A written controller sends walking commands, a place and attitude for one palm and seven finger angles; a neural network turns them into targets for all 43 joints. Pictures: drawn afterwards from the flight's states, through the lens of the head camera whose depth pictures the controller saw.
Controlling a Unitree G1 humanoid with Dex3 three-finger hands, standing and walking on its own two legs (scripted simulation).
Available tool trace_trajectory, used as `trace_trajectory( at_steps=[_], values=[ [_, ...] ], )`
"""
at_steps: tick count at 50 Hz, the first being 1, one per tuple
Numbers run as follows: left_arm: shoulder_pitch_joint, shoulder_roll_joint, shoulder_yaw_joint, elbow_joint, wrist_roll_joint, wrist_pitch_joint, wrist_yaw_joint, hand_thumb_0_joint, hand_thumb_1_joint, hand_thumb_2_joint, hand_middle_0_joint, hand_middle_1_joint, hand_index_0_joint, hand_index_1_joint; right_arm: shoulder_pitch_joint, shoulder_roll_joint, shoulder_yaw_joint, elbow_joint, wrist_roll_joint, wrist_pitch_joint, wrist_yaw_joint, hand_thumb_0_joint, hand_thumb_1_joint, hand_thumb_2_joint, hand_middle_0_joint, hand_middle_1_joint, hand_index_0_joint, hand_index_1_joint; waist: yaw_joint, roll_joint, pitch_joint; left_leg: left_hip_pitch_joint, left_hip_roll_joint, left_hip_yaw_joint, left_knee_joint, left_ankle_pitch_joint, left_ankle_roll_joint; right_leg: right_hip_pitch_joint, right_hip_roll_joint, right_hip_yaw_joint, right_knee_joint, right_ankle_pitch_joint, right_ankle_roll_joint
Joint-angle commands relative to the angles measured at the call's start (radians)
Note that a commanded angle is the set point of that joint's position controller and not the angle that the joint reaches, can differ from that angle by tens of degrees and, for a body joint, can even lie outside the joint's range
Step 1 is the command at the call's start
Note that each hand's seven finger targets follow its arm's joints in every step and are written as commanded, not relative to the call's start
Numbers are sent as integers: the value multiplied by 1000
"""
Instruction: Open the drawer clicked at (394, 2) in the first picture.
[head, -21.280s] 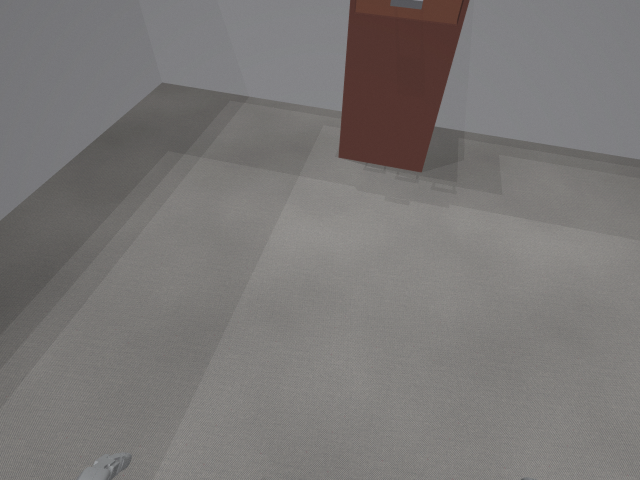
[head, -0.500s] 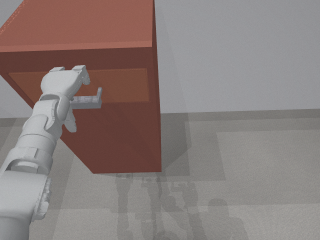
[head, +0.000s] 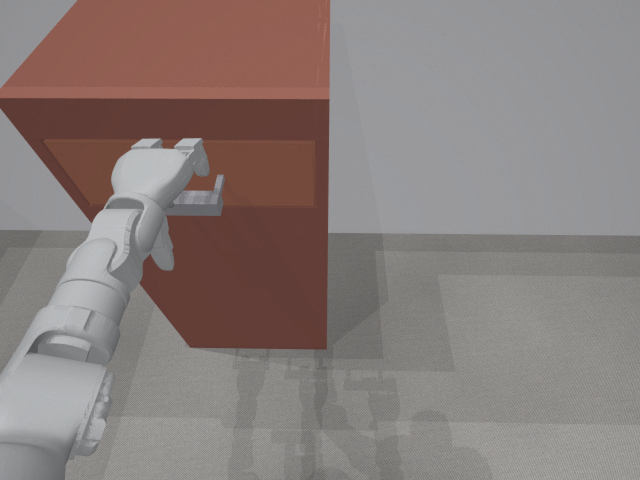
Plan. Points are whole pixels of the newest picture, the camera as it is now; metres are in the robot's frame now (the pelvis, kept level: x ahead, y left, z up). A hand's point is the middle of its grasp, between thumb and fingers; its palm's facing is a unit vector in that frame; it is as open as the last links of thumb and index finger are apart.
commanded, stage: re-aim the fingers above the handle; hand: left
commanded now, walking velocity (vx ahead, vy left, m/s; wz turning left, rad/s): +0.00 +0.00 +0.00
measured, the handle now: (185, 191) +0.52 +0.22 +0.02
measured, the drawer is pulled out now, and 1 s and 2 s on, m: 0.00 0.00 0.00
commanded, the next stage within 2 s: lower the fingers behind the handle in 1.08 s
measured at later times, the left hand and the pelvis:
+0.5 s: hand (184, 196) +0.46 +0.19 +0.08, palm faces -0.02 -0.07 -1.00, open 13.8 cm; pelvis +0.00 +0.00 +0.00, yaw +0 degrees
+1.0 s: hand (169, 208) +0.44 +0.21 +0.08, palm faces -0.07 -0.02 -1.00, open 13.8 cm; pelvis -0.01 -0.01 +0.00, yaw +1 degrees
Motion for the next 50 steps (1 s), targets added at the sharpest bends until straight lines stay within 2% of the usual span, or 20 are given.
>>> trace_trajectory(
  at_steps=[1, 6, 10, 13, 16, 17, 20, 22, 23, 26, 27, 29, 32, 34, 36, 39, 41, 42, 46, 50],
  values=[
    [-545, 367, 199, -208, 14, -32, 99, 0, -500, 300, -300, -1200, -300, -1200, 66, -139, -40, -82, -11, -22, -14, 0, -900, -900, 200, 300, 200, 300, -3, 54, -376, 163, -16, -8, -43, 425, 1, 149, 37, -14, -17, 285, -47],
    [-463, 364, 214, -84, 44, 50, 154, 0, -500, 300, -300, -1200, -300, -1200, 64, -137, -36, -87, -13, -27, 6, 0, -900, -900, 200, 300, 200, 300, 21, 27, -411, 124, -10, 5, -35, 473, -11, 175, 39, -26, 6, 322, -46],
    [-413, 252, 100, -59, 25, 108, 88, 0, -500, 300, -300, -1200, -300, -1200, 72, -152, -40, -105, -4, -18, 12, 0, -900, -900, 200, 300, 200, 300, -7, -42, -417, 136, 0, 25, -38, 473, 3, 196, 35, -22, -15, 372, -31],
    [-413, 192, 43, -139, -11, 81, 7, 0, -500, 300, -300, -1200, -300, -1200, 72, -158, -49, -113, 0, -8, 0, 0, -900, -900, 200, 300, 200, 300, -34, -93, -412, 175, -1, 17, -37, 464, 17, 199, 35, -13, -42, 376, -23],
    [-501, 168, 9, -270, -42, -3, -38, 0, -500, 300, -300, -1200, -300, -1200, 72, -150, -50, -110, -6, -9, -18, 0, -900, -900, 200, 300, 200, 300, -60, -58, -382, 207, -7, 3, -37, 453, 23, 173, 33, -7, -56, 355, -26],
    [-509, 220, 56, -295, -42, -33, -34, 0, -500, 300, -300, -1200, -300, -1200, 72, -145, -52, -100, -7, -9, -22, 0, -900, -900, 200, 300, 200, 300, -45, -15, -376, 218, -8, -2, -33, 463, 20, 162, 35, -4, -51, 347, -30],
    [-571, 271, 111, -322, -29, -89, 16, 0, -500, 300, -300, -1200, -300, -1200, 88, -133, -52, -77, -11, -12, -22, 0, -900, -900, 200, 300, 200, 300, -38, 63, -380, 242, -8, -22, -16, 512, 2, 104, 42, -14, -25, 321, -40],
    [-566, 368, 207, -274, -11, -91, 80, 0, -500, 300, -300, -1200, -300, -1200, 90, -132, -47, -65, -14, -14, -15, 0, -900, -900, 200, 300, 200, 300, -10, 84, -384, 191, -13, -26, -12, 505, -9, 113, 44, -18, -2, 310, -47],
    [-567, 376, 221, -256, 0, -80, 115, 0, -500, 300, -300, -1200, -300, -1200, 91, -129, -43, -64, -15, -17, -10, 0, -900, -900, 200, 300, 200, 300, -2, 94, -394, 171, -15, -26, -14, 500, -14, 116, 45, -23, 9, 307, -50],
    [-486, 456, 304, -147, 24, -3, 192, 0, -500, 300, -300, -1200, -300, -1200, 74, -132, -34, -55, -21, -18, 4, 0, -900, -900, 200, 300, 200, 300, 41, 62, -436, 89, -23, 0, -20, 478, -15, 203, 41, -19, 23, 347, -50],
    [-465, 447, 282, -115, 36, 35, 201, 0, -500, 300, -300, -1200, -300, -1200, 63, -129, -29, -63, -17, -15, 7, 0, -900, -900, 200, 300, 200, 300, 42, 52, -434, 68, -23, 11, -24, 460, -14, 218, 38, -17, 25, 361, -46],
    [-422, 350, 189, -11, 46, 113, 186, 0, -500, 300, -300, -1200, -300, -1200, 68, -136, -31, -63, -12, -14, 15, 0, -900, -900, 200, 300, 200, 300, 25, 18, -403, 56, -13, 28, -39, 440, -14, 206, 37, -27, 11, 357, -41],
    [-435, 418, 216, -9, 39, 146, 140, 0, -500, 300, -300, -1200, -300, -1200, 66, -156, -28, -78, -2, 6, 9, 0, -900, -900, 200, 300, 200, 300, 25, -58, -434, 49, -9, 40, -53, 428, -2, 273, 30, -11, -7, 390, -29],
    [-409, 407, 205, 7, 30, 160, 114, 0, -500, 300, -300, -1200, -300, -1200, 53, -152, -25, -89, 3, 12, -2, 0, -900, -900, 200, 300, 200, 300, 24, -112, -410, 35, -14, 49, -71, 381, 6, 307, 25, -8, -27, 383, -22],
    [-382, 403, 204, -3, 21, 145, 78, 0, -500, 300, -300, -1200, -300, -1200, 41, -154, -24, -107, 7, 14, -12, 0, -900, -900, 200, 300, 200, 300, 23, -134, -394, 32, -14, 50, -83, 358, 13, 331, 21, 0, -44, 381, -21],
    [-387, 323, 127, -40, 10, 83, 16, 0, -500, 300, -300, -1200, -300, -1200, 41, -159, -28, -124, 14, 2, -30, 0, -900, -900, 200, 300, 200, 300, -15, -138, -316, 45, -13, 48, -91, 280, 26, 270, 19, 6, -74, 318, -13],
    [-457, 272, 77, -126, 3, 14, -11, 0, -500, 300, -300, -1200, -300, -1200, 49, -153, -34, -127, 12, -8, -37, 0, -900, -900, 200, 300, 200, 300, -43, -98, -304, 83, -15, 38, -82, 263, 30, 228, 19, 14, -85, 282, -16],
    [-499, 250, 54, -180, -3, -21, -16, 0, -500, 300, -300, -1200, -300, -1200, 53, -145, -40, -123, 8, -16, -39, 0, -900, -900, 200, 300, 200, 300, -49, -38, -312, 119, -17, 33, -74, 258, 31, 192, 22, 20, -85, 259, -19],
    [-585, 261, 77, -286, -20, -112, 13, 0, -500, 300, -300, -1200, -300, -1200, 88, -137, -53, -95, -5, -32, -40, 0, -900, -900, 200, 300, 200, 300, -63, 52, -364, 187, -25, 11, -31, 324, 22, 131, 31, 17, -59, 269, -33],
    [-563, 383, 210, -194, -9, -96, 110, 0, -500, 300, -300, -1200, -300, -1200, 95, -138, -49, -63, -6, -37, -27, 0, -900, -900, 200, 300, 200, 300, -32, 39, -382, 108, -31, 5, -20, 321, 10, 145, 32, 9, -26, 270, -36]
  ],
)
